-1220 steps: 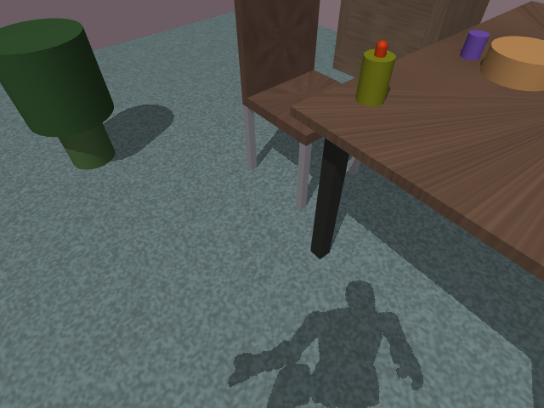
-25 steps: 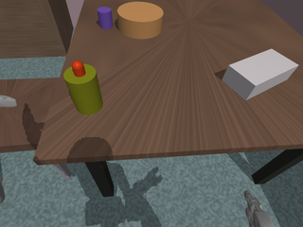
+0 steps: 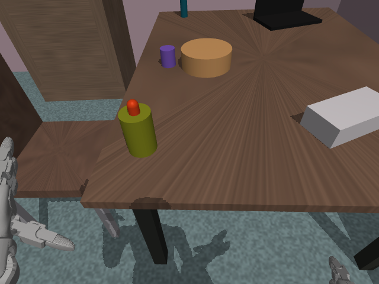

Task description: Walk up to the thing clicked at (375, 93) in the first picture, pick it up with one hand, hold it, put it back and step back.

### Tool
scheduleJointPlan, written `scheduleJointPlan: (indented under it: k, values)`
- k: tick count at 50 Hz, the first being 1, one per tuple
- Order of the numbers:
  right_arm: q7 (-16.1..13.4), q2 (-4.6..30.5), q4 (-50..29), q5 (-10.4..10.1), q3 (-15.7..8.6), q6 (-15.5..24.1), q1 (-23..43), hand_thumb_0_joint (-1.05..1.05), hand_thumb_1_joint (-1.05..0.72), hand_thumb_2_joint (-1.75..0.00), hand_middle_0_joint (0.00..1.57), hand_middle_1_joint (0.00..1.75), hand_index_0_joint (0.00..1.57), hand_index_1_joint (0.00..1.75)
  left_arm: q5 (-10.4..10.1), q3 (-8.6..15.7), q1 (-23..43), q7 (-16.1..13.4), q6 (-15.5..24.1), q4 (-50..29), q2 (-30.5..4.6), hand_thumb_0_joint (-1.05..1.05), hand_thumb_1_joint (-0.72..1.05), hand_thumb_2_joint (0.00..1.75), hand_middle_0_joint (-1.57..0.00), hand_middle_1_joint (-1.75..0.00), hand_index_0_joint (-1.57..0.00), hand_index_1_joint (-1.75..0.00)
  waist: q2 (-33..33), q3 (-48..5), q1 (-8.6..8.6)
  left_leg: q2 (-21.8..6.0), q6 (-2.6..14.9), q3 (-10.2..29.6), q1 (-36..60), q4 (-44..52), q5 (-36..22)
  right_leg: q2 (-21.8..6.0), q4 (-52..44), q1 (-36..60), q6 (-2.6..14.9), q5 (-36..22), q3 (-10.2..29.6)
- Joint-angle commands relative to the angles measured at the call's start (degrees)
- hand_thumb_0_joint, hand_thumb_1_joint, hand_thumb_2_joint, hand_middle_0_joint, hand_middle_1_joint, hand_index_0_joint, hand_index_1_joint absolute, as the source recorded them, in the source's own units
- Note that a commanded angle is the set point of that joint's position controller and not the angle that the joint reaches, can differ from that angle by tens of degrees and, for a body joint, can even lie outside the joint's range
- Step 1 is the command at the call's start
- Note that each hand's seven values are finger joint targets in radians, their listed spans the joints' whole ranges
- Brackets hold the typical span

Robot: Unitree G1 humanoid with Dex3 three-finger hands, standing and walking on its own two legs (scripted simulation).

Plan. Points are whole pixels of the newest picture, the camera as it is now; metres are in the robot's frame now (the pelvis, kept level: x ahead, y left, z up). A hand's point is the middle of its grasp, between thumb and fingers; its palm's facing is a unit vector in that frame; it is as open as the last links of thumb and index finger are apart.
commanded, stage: sink last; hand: left
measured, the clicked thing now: (137, 125) +0.52 +0.19 +0.06
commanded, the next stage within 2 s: home in 0.42 s
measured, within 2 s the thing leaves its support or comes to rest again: neither
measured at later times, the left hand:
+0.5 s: hand (23, 243) +0.16 +0.25 +0.17, palm faces +0.43 -0.80 -0.42, open 17.5 cm
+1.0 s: hand out of the picture +0.15 +0.20 -0.02, palm faces +0.18 -0.95 -0.26, open 17.6 cm
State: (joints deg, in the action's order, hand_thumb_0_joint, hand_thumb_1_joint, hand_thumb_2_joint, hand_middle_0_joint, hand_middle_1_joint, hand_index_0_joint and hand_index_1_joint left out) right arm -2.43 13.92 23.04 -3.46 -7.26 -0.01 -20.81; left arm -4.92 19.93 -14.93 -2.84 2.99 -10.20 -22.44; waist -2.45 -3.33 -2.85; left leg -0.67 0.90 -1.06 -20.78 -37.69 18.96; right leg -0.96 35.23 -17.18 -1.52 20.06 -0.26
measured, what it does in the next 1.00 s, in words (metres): stands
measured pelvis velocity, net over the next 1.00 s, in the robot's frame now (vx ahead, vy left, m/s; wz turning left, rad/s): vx -0.01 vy -0.01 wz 0.02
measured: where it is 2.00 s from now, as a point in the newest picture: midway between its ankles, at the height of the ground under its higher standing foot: outside the picture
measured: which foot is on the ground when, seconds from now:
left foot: down 0.00-1.00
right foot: down 0.00-1.00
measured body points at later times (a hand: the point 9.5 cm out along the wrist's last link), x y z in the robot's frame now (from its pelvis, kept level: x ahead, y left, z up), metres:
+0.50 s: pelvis -0.03 -0.02 +0.01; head -0.04 -0.04 +0.45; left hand +0.13 +0.29 +0.19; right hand +0.13 -0.28 -0.06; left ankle +0.01 +0.11 -0.72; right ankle -0.02 -0.14 -0.72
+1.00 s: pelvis -0.01 -0.01 +0.01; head +0.00 -0.01 +0.46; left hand +0.13 +0.25 +0.00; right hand +0.16 -0.24 -0.07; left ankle +0.01 +0.11 -0.72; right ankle -0.02 -0.14 -0.72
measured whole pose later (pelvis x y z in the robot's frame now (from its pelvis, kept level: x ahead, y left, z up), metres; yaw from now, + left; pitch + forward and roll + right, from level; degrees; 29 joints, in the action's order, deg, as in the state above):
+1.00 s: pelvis -0.01 -0.01 +0.01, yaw +1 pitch -1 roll +0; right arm -3.6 10.5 34.5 -0.8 -2.0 7.5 -13.2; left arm -1.0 5.0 -26.4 -1.6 12.3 10.7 -12.4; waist -0.1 2.1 -1.6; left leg 0.4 0.6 -0.6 -14.5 -29.5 13.9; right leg -1.9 29.8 -11.9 -1.2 16.8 -0.9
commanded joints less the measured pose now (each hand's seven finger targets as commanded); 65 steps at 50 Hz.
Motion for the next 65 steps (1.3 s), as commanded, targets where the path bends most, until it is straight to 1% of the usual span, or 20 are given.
scheduleJointPlan:
  k: [1, 5, 9, 16, 22, 27, 30, 35, 38, 39, 41, 44, 49, 52, 53, 54, 56, 57, 59, 65]
  values:
    - [-1.4, 7.3, -9.6, 0.3, -3.2, 4.0, 4.2, 0.00, 0.54, -0.05, 0.06, 0.05, 0.05, 0.05, -0.3, 3.9, 3.5, -1.2, 5.4, -18.5, -9.0, 0.00, -0.53, 0.02, -0.05, -0.05, -0.06, -0.04, -1.2, -3.4, 1.09, 0.2, -0.39, -1.3, 6.1, 7.0, -10.9, 1.2, -5.2, -1.5, 1.96, -9.8, -2.1]
    - [-1.5, 8.2, -11.1, 0.5, -4.0, 5.5, 2.6, 0.00, 0.53, -0.05, 0.06, 0.05, 0.05, 0.05, -0.2, 2.6, -4.3, -0.6, 7.6, -26.2, -7.5, 0.00, -0.53, 0.02, -0.06, -0.05, -0.06, -0.05, 0.4, -3.6, 1.43, 0.4, -0.01, -0.9, 7.4, 7.3, -9.9, 1.1, -5.4, -1.4, 1.86, -9.1, -2.7]
    - [-1.3, 6.8, -8.2, 0.7, -4.6, 6.3, 0.8, 0.00, 0.54, -0.05, 0.06, 0.05, 0.05, 0.05, -0.3, 7.0, -8.8, -0.4, 9.9, -30.4, -10.1, 0.00, -0.52, 0.02, -0.05, -0.05, -0.05, -0.04, 1.1, -0.2, 0.27, 1.1, 0.32, -1.4, 6.0, 7.5, -8.0, 0.4, -6.8, -1.8, 1.47, -7.5, -2.3]
    - [-1.4, 5.1, -10.8, 1.2, -2.5, 8.6, 7.5, 0.00, 0.53, -0.05, 0.05, 0.05, 0.05, 0.05, -0.4, 8.5, -5.1, 0.3, 13.1, -17.7, -8.3, 0.00, -0.56, 0.04, -0.05, -0.06, -0.05, -0.06, 5.2, 7.5, -0.20, 1.5, 0.42, -1.0, 3.8, 10.2, 2.0, -0.6, -11.7, -3.4, 1.09, 5.1, -0.3]
    - [-0.7, 4.8, -9.8, 1.2, -1.3, 10.4, 3.6, 0.00, 0.52, -0.06, 0.06, 0.05, 0.05, 0.05, -0.1, 7.7, -6.8, 1.0, 16.8, -14.2, -7.5, 0.00, -0.57, 0.04, -0.06, -0.05, -0.05, -0.06, 4.3, 4.5, -1.04, 1.9, 0.62, -1.2, 6.5, 10.9, -2.4, -1.1, -11.4, 0.5, 0.90, -0.2, -0.5]
    - [-0.5, 6.8, -9.3, 1.2, -3.2, 11.1, 5.5, 0.00, 0.42, -0.14, 0.12, 0.13, 0.12, 0.13, 0.0, 10.5, -4.7, 0.6, 18.2, -16.1, -11.0, 0.00, -0.51, 0.08, -0.05, -0.06, -0.05, -0.06, 0.6, 2.2, -1.34, 1.9, 0.28, -1.2, 7.3, 12.4, -3.1, -0.5, -11.5, 2.0, 1.57, -1.3, -1.2]
    - [-0.5, 3.6, -8.8, 1.3, 0.5, 11.4, 7.2, 0.00, 0.18, -0.38, 0.13, 0.18, 0.13, 0.18, 0.5, 7.9, -6.5, 0.2, 18.6, -11.6, -8.3, 0.00, -0.57, 0.05, -0.05, -0.05, -0.05, -0.05, 1.5, 3.4, -1.64, 1.5, 0.34, -1.0, 7.3, 13.3, -3.8, -0.1, -11.6, 2.7, 1.67, -2.4, -1.7]
    - [0.1, -2.8, -2.3, 1.3, 7.6, 11.5, 11.6, 0.00, -0.22, -0.56, 0.14, 0.20, 0.14, 0.20, 0.9, -2.5, -6.8, 1.1, 17.9, -4.9, 0.3, 0.00, -0.56, 0.06, -0.05, -0.06, -0.05, -0.06, -1.3, 8.4, -1.89, 1.2, 0.37, -0.7, 4.2, 15.0, 1.2, 0.3, -11.7, 0.5, 1.93, 1.0, -2.3]
    - [-0.7, 4.9, 1.1, 1.9, 1.1, 11.5, 8.1, 0.00, -0.44, -0.64, 0.15, 0.22, 0.15, 0.22, 1.5, -4.2, -10.4, 1.3, 17.1, -1.6, 0.1, 0.00, -0.54, 0.07, -0.05, -0.06, -0.05, -0.06, 0.8, 4.2, 1.03, 1.0, 0.42, -0.7, 8.0, 14.1, -2.9, 0.7, -11.3, 0.5, 1.87, -2.9, -2.5]
    - [-0.7, 5.2, 0.4, 2.1, 1.1, 11.6, 7.5, 0.00, -0.49, -0.67, 0.16, 0.23, 0.16, 0.23, 1.7, -4.8, -10.3, 1.3, 16.8, -2.0, 0.4, 0.00, -0.54, 0.07, -0.05, -0.06, -0.05, -0.06, 1.3, 2.0, 1.24, 0.9, 0.34, -0.5, 9.1, 13.6, -5.3, 0.9, -10.9, 1.4, 1.79, -5.3, -2.7]
    - [-1.1, 9.2, 0.4, 2.5, -2.2, 11.4, 7.4, 0.00, -0.56, -0.71, 0.17, 0.24, 0.17, 0.24, 2.2, -2.9, -11.5, 1.0, 16.0, -0.4, -2.0, 0.00, -0.55, 0.07, -0.05, -0.06, -0.05, -0.06, 1.9, -1.4, 1.79, 0.7, 0.12, -0.2, 11.8, 13.2, -9.1, 1.1, -10.5, 2.6, 1.74, -8.9, -3.0]
    - [-1.6, 7.2, 0.7, 2.9, -1.6, 11.2, 8.8, 0.00, -0.60, -0.73, 0.17, 0.25, 0.17, 0.25, 2.9, -5.8, -9.1, 0.5, 14.3, 2.3, -0.7, 0.00, -0.60, 0.03, -0.04, -0.05, -0.05, -0.05, 3.2, -4.3, 2.58, 0.8, 0.10, -0.3, 13.9, 12.2, -16.0, 1.0, -9.8, 4.2, 1.54, -15.3, -2.9]
    - [-1.2, -3.2, 3.5, 2.3, 8.3, 10.7, 17.8, 0.00, -0.77, -0.83, 0.19, 0.28, 0.19, 0.28, 4.0, -18.6, -3.2, 0.8, 11.6, 17.8, 9.6, 0.00, -0.61, 0.02, -0.04, -0.05, -0.04, -0.04, 2.9, 3.9, 2.33, 0.5, 0.30, 0.1, 8.1, 13.9, -8.4, 0.5, -10.4, 0.2, 1.96, -8.3, -2.8]
    - [-1.7, 1.7, 4.3, 3.0, 5.0, 10.2, 12.4, 0.00, -0.89, -0.90, 0.20, 0.30, 0.20, 0.30, 4.5, -16.7, -1.8, 0.5, 10.7, 23.4, 6.5, 0.00, -0.57, 0.05, -0.05, -0.05, -0.05, -0.05, 2.0, 1.1, 3.05, 0.4, 0.08, 0.0, 8.3, 13.8, -7.0, 0.5, -10.5, 1.2, 1.89, -8.0, -2.7]
    - [-1.2, -1.6, 2.8, 2.8, 8.5, 10.3, 14.1, 0.00, -0.89, -0.90, 0.20, 0.30, 0.20, 0.30, 4.3, -18.7, 1.2, 0.7, 10.9, 22.0, 8.0, 0.00, -0.57, 0.05, -0.05, -0.05, -0.05, -0.05, 0.6, -0.5, 2.34, 0.5, -0.07, -0.1, 8.3, 13.5, -7.6, 0.4, -10.4, 2.1, 1.96, -8.8, -2.6]
    - [-1.5, 2.1, 2.1, 3.0, 5.3, 10.3, 12.7, 0.00, -0.89, -0.90, 0.20, 0.30, 0.20, 0.30, 4.2, -15.2, 0.0, 0.1, 10.7, 24.1, 5.0, 0.00, -0.58, 0.04, -0.05, -0.05, -0.05, -0.05, 0.2, -3.0, 2.29, 0.6, -0.30, -0.4, 9.6, 12.8, -10.2, 0.4, -10.1, 3.4, 1.89, -10.8, -2.5]
    - [-1.9, 5.3, 5.0, 3.2, 2.9, 9.6, 8.4, 0.00, -0.89, -0.90, 0.20, 0.30, 0.20, 0.30, 4.4, -13.7, -2.7, -0.4, 8.8, 30.9, 2.4, 0.00, -0.59, 0.04, -0.04, -0.05, -0.05, -0.05, -0.7, -4.9, 2.20, 0.4, -0.86, -0.8, 11.0, 11.6, -18.2, 0.7, -8.9, 5.0, 2.12, -17.2, -2.4]
    - [-1.7, 6.6, 9.3, 3.6, 4.1, 8.9, 9.9, 0.00, -0.86, -0.88, 0.20, 0.29, 0.20, 0.29, 4.7, -7.7, 3.4, -2.2, 9.9, 22.3, -2.3, 0.00, -0.60, 0.03, -0.04, -0.04, -0.04, -0.04, -3.6, -6.9, 0.17, 0.5, -1.43, -0.4, 11.7, 10.5, -19.1, 1.1, -8.4, 6.2, 2.46, -17.4, -2.5]
    - [-1.7, 5.0, 8.1, 3.5, 5.2, 8.7, 10.1, 0.00, -0.89, -0.90, 0.20, 0.30, 0.20, 0.30, 4.8, -13.8, 1.2, -1.9, 8.4, 29.5, 3.8, 0.00, -0.60, 0.02, -0.04, -0.04, -0.04, -0.04, -1.6, -4.7, 2.10, -0.1, -1.67, -0.4, 11.6, 10.5, -21.5, 1.6, -8.0, 5.4, 2.64, -18.8, -2.7]
    - [-1.7, 4.7, 8.0, 3.1, 5.4, 7.7, 11.5, 0.00, -0.89, -0.90, 0.20, 0.30, 0.20, 0.30, 4.4, -18.0, 6.0, -2.5, 7.1, 30.5, 7.4, 0.00, -0.61, 0.02, -0.04, -0.04, -0.04, -0.04, -1.2, -3.3, 2.77, 0.0, -1.43, -0.6, 10.9, 11.3, -17.8, 1.6, -9.2, 4.8, 2.55, -16.8, -2.6]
